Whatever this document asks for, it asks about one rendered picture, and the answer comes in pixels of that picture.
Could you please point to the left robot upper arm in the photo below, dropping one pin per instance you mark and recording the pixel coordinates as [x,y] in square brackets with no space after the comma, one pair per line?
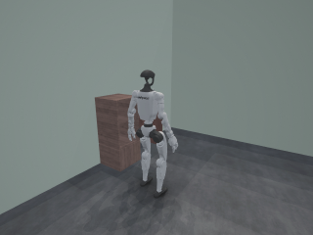
[133,102]

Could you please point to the robot left forearm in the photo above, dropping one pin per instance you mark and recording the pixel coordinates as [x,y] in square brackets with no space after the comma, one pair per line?
[130,120]

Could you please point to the right robot hand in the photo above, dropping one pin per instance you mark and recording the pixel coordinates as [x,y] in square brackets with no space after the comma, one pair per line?
[173,143]

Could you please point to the right robot upper arm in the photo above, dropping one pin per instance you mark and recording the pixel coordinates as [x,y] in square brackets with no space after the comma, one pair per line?
[159,104]

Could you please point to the cupboard door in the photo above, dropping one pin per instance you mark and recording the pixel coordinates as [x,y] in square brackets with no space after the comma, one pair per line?
[157,123]

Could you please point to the humanoid robot head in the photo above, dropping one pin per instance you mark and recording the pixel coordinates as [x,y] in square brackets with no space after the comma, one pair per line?
[148,74]

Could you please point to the robot right forearm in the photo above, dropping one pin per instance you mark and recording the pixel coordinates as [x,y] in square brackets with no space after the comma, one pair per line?
[166,126]

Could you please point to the left robot hand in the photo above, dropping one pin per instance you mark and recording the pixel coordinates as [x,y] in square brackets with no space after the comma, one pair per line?
[131,131]

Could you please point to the robot left shin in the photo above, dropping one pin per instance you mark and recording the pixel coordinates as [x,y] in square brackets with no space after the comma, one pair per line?
[145,167]

